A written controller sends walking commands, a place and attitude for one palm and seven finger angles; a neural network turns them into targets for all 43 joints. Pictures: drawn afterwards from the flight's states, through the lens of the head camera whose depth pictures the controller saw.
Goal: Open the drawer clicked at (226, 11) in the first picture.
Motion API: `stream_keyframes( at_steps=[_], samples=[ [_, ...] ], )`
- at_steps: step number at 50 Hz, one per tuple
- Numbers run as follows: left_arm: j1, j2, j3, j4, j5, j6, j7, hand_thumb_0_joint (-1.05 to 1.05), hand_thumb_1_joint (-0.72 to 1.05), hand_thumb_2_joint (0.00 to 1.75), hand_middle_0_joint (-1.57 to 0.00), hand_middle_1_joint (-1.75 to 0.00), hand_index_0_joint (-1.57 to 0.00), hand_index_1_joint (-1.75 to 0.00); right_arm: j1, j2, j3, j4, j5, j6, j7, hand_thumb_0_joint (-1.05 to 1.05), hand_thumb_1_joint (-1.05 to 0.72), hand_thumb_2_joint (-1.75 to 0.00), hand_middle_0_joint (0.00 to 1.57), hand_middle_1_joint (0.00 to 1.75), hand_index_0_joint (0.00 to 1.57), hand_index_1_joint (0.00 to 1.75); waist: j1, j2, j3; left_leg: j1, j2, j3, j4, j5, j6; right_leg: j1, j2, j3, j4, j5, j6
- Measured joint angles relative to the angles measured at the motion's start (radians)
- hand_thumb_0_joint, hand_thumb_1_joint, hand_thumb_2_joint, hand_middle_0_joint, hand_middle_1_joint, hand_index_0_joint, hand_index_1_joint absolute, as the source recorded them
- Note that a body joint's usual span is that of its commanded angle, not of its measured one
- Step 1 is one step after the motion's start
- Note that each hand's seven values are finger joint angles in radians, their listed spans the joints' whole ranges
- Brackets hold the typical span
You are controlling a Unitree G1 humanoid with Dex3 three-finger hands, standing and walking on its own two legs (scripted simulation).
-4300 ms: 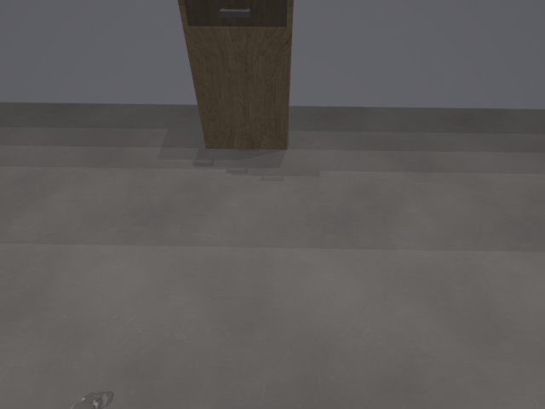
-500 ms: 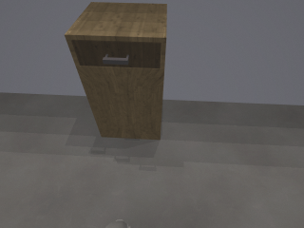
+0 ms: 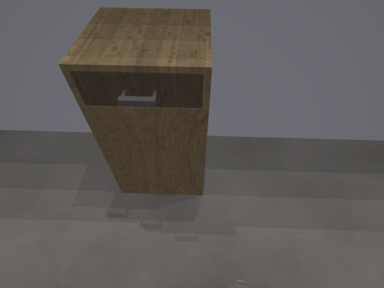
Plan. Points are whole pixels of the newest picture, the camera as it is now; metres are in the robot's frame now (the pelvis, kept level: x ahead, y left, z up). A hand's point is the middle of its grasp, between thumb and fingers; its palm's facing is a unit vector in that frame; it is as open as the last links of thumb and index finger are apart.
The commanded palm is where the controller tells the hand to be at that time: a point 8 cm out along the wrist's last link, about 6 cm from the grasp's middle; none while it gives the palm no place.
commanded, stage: take the last steps up to it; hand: left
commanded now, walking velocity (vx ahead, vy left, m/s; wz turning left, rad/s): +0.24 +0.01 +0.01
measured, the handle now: (138, 97) +0.68 +0.21 -0.02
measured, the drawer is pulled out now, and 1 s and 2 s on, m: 0.00 0.00 0.00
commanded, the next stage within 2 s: come to a stop and stand still in 0.20 s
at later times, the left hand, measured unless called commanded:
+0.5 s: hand out of the picture +0.12 +0.16 -0.19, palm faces +0.10 -0.98 -0.16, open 7.3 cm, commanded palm none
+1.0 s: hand (149, 283) +0.16 +0.11 -0.16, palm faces +0.04 -0.97 -0.26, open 7.3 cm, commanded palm none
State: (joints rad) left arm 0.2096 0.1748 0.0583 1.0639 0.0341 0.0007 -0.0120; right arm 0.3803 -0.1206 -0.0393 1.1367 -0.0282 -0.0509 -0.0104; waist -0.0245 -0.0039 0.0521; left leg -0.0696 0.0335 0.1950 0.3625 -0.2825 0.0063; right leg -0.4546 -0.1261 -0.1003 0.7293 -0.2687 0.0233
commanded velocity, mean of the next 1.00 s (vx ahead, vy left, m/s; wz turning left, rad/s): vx -0.04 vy -0.01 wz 0.01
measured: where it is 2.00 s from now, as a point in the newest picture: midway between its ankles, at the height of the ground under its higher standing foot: outside the picture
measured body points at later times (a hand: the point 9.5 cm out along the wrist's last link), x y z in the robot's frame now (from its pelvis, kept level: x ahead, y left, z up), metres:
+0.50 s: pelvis +0.15 -0.01 -0.01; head +0.16 +0.01 +0.44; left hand +0.12 +0.21 -0.18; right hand +0.25 -0.24 -0.15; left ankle +0.20 +0.11 -0.74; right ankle +0.10 -0.13 -0.74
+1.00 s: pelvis +0.11 -0.07 +0.00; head +0.13 -0.10 +0.45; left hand +0.16 +0.16 -0.14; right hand +0.14 -0.32 -0.17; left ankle +0.08 +0.07 -0.71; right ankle +0.12 -0.15 -0.74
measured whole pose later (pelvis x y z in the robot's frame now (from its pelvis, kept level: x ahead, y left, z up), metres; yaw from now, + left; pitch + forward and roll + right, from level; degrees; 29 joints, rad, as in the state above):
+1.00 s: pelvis +0.11 -0.07 +0.00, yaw +1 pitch +0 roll +2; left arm 0.22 0.15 0.03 1.01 0.03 0.02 0.02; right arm 0.23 -0.21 -0.06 1.07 -0.01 0.05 -0.02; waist -0.01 0.04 0.04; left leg -0.32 0.03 0.02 0.78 -0.43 -0.02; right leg -0.25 -0.01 -0.09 0.50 -0.26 -0.06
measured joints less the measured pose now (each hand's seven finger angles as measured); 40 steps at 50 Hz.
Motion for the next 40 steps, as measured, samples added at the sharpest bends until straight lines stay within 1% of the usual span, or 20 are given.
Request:
stream_keyframes(
  at_steps=[3,4,5,6,8,10,12,16,19,20,21,22,24,27,31,33,36,38,39,40],
  samples=[
    [-0.020,0.002,-0.001,-0.017,0.001,-0.021,-0.003,0.01,0.93,0.90,-0.19,-0.29,-0.20,-0.29,0.030,0.002,-0.002,0.020,0.000,0.009,0.002,0.00,-0.92,-0.90,0.20,0.30,0.20,0.30,-0.010,0.015,0.004,0.007,0.021,-0.001,0.083,-0.078,-0.030,0.078,0.026,-0.025,-0.143,0.045,-0.013],
    [-0.026,0.003,-0.001,-0.022,0.003,-0.036,-0.002,0.01,0.93,0.90,-0.19,-0.29,-0.20,-0.29,0.041,0.003,-0.002,0.025,0.004,0.011,0.004,0.00,-0.91,-0.90,0.20,0.30,0.20,0.30,-0.009,0.018,0.004,-0.013,0.031,-0.006,0.155,-0.119,-0.030,0.094,0.031,-0.029,-0.164,0.085,-0.028],
    [-0.035,-0.005,-0.002,-0.024,0.002,-0.050,0.000,0.01,0.92,0.90,-0.19,-0.29,-0.20,-0.29,0.037,-0.003,-0.001,0.031,0.007,0.018,0.006,0.00,-0.91,-0.90,0.20,0.30,0.20,0.30,-0.009,0.036,0.011,-0.054,0.046,-0.032,0.273,-0.171,-0.022,0.092,0.041,-0.041,-0.129,0.072,-0.042],
    [-0.038,-0.013,-0.006,-0.028,-0.001,-0.060,0.003,0.01,0.92,0.90,-0.19,-0.29,-0.20,-0.29,0.029,-0.009,0.000,0.034,0.010,0.028,0.008,0.00,-0.91,-0.90,0.20,0.30,0.20,0.30,-0.009,0.048,0.016,-0.105,0.048,-0.066,0.408,-0.213,-0.014,0.099,0.047,-0.052,-0.106,0.040,-0.052],
    [-0.030,-0.028,-0.012,-0.032,-0.005,-0.067,0.011,0.01,0.92,0.90,-0.19,-0.29,-0.20,-0.29,0.005,-0.020,-0.004,0.033,0.010,0.041,0.009,0.00,-0.91,-0.90,0.20,0.30,0.20,0.30,-0.004,0.054,0.012,-0.211,0.042,-0.105,0.630,-0.207,-0.003,0.133,0.056,-0.067,-0.120,0.001,-0.062],
    [-0.015,-0.036,-0.005,-0.032,-0.010,-0.070,0.028,0.00,0.94,0.90,-0.20,-0.29,-0.21,-0.30,-0.027,-0.031,-0.008,0.018,0.007,0.042,0.010,0.00,-0.91,-0.90,0.20,0.30,0.20,0.30,0.004,0.055,0.003,-0.298,0.049,-0.118,0.721,-0.144,-0.005,0.177,0.066,-0.076,-0.178,0.010,-0.056],
    [0.003,-0.031,-0.003,-0.024,-0.006,-0.071,0.036,0.00,0.95,0.90,-0.20,-0.29,-0.21,-0.30,-0.064,-0.041,-0.012,-0.007,0.005,0.039,0.009,0.01,-0.91,-0.90,0.20,0.30,0.20,0.30,0.007,0.050,-0.006,-0.351,0.059,-0.116,0.692,-0.104,-0.015,0.217,0.072,-0.081,-0.236,0.023,-0.058],
    [0.042,-0.028,-0.015,0.004,-0.002,-0.063,0.028,0.00,0.95,0.90,-0.20,-0.29,-0.21,-0.30,-0.137,-0.056,-0.013,-0.058,0.006,0.031,0.011,0.00,-0.92,-0.90,0.20,0.30,0.20,0.30,0.015,0.035,-0.016,-0.382,0.067,-0.102,0.498,-0.048,-0.029,0.278,0.074,-0.087,-0.303,0.026,-0.052],
    [0.066,-0.034,-0.024,0.024,-0.004,-0.048,0.027,0.00,0.94,0.90,-0.20,-0.29,-0.21,-0.30,-0.185,-0.070,-0.006,-0.077,0.009,0.027,0.008,0.00,-0.93,-0.90,0.20,0.30,0.20,0.30,0.035,0.028,-0.010,-0.345,0.059,-0.103,0.331,0.018,-0.034,0.313,0.075,-0.086,-0.302,0.001,-0.036],
    [0.074,-0.037,-0.028,0.031,-0.007,-0.040,0.029,0.00,0.93,0.90,-0.20,-0.29,-0.21,-0.30,-0.199,-0.073,-0.001,-0.081,0.010,0.025,0.006,0.00,-0.93,-0.90,0.20,0.30,0.20,0.30,0.041,0.028,-0.006,-0.317,0.056,-0.104,0.260,0.075,-0.036,0.321,0.077,-0.084,-0.288,-0.014,-0.030],
    [0.083,-0.041,-0.032,0.038,-0.009,-0.032,0.032,0.00,0.93,0.90,-0.20,-0.29,-0.21,-0.30,-0.209,-0.078,0.004,-0.085,0.011,0.021,0.005,0.00,-0.93,-0.90,0.20,0.30,0.20,0.30,0.047,0.034,-0.005,-0.286,0.059,-0.109,0.194,0.176,-0.035,0.324,0.084,-0.083,-0.264,-0.034,-0.022],
    [0.089,-0.042,-0.036,0.045,-0.011,-0.022,0.034,0.00,0.93,0.90,-0.20,-0.29,-0.21,-0.30,-0.218,-0.078,0.007,-0.085,0.011,0.018,0.002,0.00,-0.93,-0.90,0.20,0.30,0.20,0.30,0.050,0.033,-0.005,-0.265,0.061,-0.109,0.176,0.180,-0.028,0.324,0.085,-0.082,-0.235,-0.059,-0.015],
    [0.090,-0.032,-0.038,0.053,-0.014,0.000,0.043,0.00,0.92,0.90,-0.20,-0.29,-0.21,-0.30,-0.236,-0.059,0.014,-0.084,0.013,0.022,-0.003,0.00,-0.92,-0.90,0.20,0.30,0.20,0.30,0.061,-0.007,0.000,-0.247,0.041,-0.092,0.189,0.099,-0.008,0.324,0.062,-0.065,-0.198,-0.091,-0.005],
    [0.079,-0.020,-0.040,0.040,-0.018,0.025,0.044,0.01,0.92,0.90,-0.20,-0.29,-0.20,-0.30,-0.265,-0.032,0.022,-0.097,0.016,0.034,-0.015,0.00,-0.92,-0.90,0.20,0.30,0.20,0.30,0.071,-0.041,0.011,-0.236,0.023,-0.071,0.163,0.083,0.005,0.271,0.056,-0.013,-0.093,-0.178,-0.002],
    [0.050,-0.010,-0.029,0.003,-0.017,0.040,0.039,0.01,0.91,0.90,-0.20,-0.29,-0.20,-0.30,-0.303,-0.020,0.016,-0.125,0.011,0.053,-0.024,0.00,-0.91,-0.90,0.20,0.30,0.20,0.30,0.061,-0.023,0.043,-0.242,0.030,-0.066,0.123,0.121,0.007,0.156,0.081,0.040,0.117,-0.264,-0.003],
    [0.035,-0.001,-0.019,-0.017,-0.016,0.045,0.037,0.01,0.91,0.90,-0.20,-0.29,-0.20,-0.30,-0.311,-0.022,0.009,-0.133,0.009,0.062,-0.023,0.00,-0.91,-0.90,0.20,0.30,0.20,0.30,0.054,-0.008,0.053,-0.247,0.039,-0.064,0.116,0.133,0.000,0.117,0.089,0.053,0.166,-0.267,-0.001],
    [0.014,0.011,-0.008,-0.045,-0.017,0.046,0.037,0.01,0.91,0.90,-0.20,-0.29,-0.20,-0.29,-0.303,-0.035,-0.002,-0.135,0.006,0.073,-0.018,0.00,-0.91,-0.90,0.20,0.30,0.20,0.30,0.044,0.015,0.054,-0.260,0.047,-0.069,0.121,0.144,-0.016,0.112,0.085,0.056,0.114,-0.233,-0.005],
    [0.012,0.019,-0.005,-0.062,-0.015,0.037,0.037,0.01,0.91,0.90,-0.19,-0.29,-0.20,-0.29,-0.286,-0.048,-0.008,-0.130,0.007,0.082,-0.013,0.00,-0.91,-0.90,0.20,0.30,0.20,0.30,0.042,0.027,0.042,-0.277,0.051,-0.075,0.146,0.141,-0.030,0.152,0.078,0.051,-0.017,-0.140,-0.008],
    [0.017,0.025,-0.004,-0.071,-0.011,0.029,0.037,0.01,0.91,0.90,-0.19,-0.29,-0.20,-0.29,-0.274,-0.053,-0.012,-0.128,0.009,0.087,-0.009,0.00,-0.91,-0.90,0.20,0.30,0.20,0.30,0.042,0.025,0.031,-0.293,0.050,-0.075,0.173,0.131,-0.036,0.173,0.073,0.054,-0.093,-0.072,-0.018],
    [0.015,0.023,-0.005,-0.070,-0.006,0.025,0.039,0.00,0.91,0.90,-0.19,-0.29,-0.20,-0.29,-0.267,-0.061,-0.017,-0.123,0.012,0.095,-0.006,0.00,-0.91,-0.90,0.20,0.30,0.20,0.30,0.037,0.038,0.030,-0.306,0.051,-0.090,0.211,0.080,-0.038,0.173,0.078,0.046,-0.089,-0.048,-0.031]
  ],
)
